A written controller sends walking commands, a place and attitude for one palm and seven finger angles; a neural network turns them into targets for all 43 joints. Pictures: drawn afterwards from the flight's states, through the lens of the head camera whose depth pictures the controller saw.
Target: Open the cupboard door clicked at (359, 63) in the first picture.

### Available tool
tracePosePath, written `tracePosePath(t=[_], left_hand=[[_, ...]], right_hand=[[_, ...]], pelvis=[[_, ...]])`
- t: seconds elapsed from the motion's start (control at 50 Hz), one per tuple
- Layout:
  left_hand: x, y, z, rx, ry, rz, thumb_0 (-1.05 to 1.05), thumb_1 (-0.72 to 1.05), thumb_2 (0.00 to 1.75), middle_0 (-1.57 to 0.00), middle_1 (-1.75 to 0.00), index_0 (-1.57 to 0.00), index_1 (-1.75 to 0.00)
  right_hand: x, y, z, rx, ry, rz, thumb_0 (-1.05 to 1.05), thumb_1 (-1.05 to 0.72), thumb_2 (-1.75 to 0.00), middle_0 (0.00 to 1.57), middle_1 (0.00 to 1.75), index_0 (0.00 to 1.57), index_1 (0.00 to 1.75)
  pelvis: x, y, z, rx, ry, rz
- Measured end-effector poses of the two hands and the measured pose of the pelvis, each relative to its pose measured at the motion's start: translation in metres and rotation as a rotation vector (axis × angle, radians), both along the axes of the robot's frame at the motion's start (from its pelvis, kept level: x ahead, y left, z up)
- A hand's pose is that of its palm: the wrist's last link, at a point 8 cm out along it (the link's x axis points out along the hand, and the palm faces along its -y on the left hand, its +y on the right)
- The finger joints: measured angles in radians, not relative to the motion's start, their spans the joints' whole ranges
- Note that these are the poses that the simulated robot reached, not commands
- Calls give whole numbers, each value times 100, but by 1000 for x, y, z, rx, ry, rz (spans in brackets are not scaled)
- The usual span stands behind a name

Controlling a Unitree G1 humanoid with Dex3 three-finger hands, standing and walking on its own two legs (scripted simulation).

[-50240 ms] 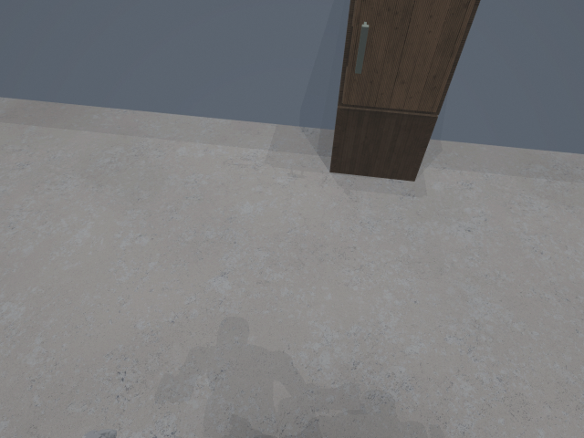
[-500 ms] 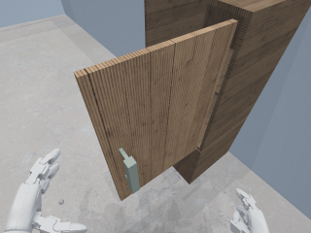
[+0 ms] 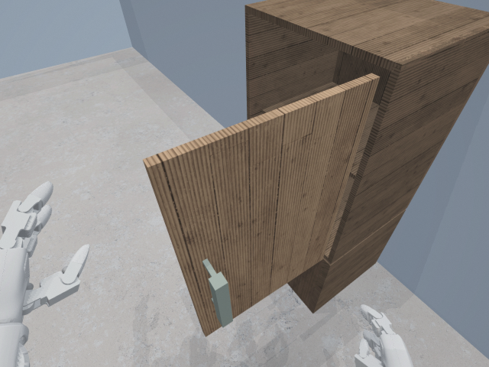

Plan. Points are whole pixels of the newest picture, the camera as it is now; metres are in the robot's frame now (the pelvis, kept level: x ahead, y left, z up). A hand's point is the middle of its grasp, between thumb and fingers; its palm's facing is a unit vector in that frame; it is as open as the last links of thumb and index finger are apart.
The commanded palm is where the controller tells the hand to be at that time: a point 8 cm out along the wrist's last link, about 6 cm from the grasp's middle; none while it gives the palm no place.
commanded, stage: draw the hand back to the body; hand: left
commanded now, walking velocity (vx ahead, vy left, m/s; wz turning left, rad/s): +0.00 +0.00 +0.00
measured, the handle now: (216, 293) +0.28 +0.10 -0.09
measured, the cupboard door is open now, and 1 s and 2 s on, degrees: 88 88 88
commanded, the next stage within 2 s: step back with the hand held close in 0.44 s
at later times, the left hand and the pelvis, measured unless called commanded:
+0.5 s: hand (63, 267) +0.18 +0.25 +0.16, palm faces +0.44 -0.79 -0.43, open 7.4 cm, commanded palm +0.12 +0.28 +0.18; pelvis -0.01 -0.01 +0.00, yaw -1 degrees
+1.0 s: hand (27, 299) +0.14 +0.27 +0.16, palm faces +0.42 -0.75 -0.51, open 7.4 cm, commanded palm +0.08 +0.30 +0.18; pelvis -0.07 +0.00 -0.01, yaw -1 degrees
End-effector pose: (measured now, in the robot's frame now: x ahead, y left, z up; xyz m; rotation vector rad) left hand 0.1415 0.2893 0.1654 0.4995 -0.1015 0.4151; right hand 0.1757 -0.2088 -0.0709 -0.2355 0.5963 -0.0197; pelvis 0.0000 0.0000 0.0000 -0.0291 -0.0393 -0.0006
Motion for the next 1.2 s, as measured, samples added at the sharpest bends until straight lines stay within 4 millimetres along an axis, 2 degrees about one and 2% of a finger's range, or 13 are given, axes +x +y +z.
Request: tracePosePath(t=[0.14,0.26,0.36,0.58,0.74,0.88,1.06,1.2], left_hand=[[0,5,26,49,-103,14,1,72,82,-21,-30,-21,-30],[1,-1,13,7,-66,6,1,84,87,-21,-30,-21,-30],[-2,-7,8,-1,-44,-8,1,87,89,-21,-30,-21,-30],[-7,-7,15,14,-84,-4,1,89,89,-21,-30,-21,-30],[-3,2,16,70,-100,-27,1,89,89,-21,-30,-21,-30],[-23,2,15,120,-63,-88,1,89,89,-22,-30,-22,-30],[-53,16,13,139,-121,-29,1,89,89,-22,-30,-22,-31],[-61,11,9,129,-179,-26,1,89,89,-21,-30,-21,-30]], right_hand=[[-1,-10,1,-6,15,-11,1,-90,-90,20,30,20,30],[-10,-18,-1,-10,43,-34,1,-90,-90,20,30,20,30],[-19,-23,-2,-18,52,-47,1,-90,-90,20,30,20,30],[-26,-24,-1,-11,38,-50,1,-90,-90,20,30,20,30],[-36,-30,2,-45,68,-72,1,-90,-90,20,30,20,30],[-59,-37,0,-76,100,-135,1,-90,-90,20,30,20,30],[-90,-29,-5,-83,99,-131,1,-90,-90,20,30,20,30],[-107,-26,-13,-78,105,-118,1,-90,-90,20,30,20,30]], pelvis=[[-3,-5,2,2,-18,-8],[-6,-8,3,5,-23,-16],[-7,-10,4,5,-30,-18],[-14,-12,4,8,-46,-22],[-31,-10,1,14,20,-10],[-48,-1,-4,33,34,-14],[-73,2,-12,42,17,-20],[-84,0,-19,37,11,-19]])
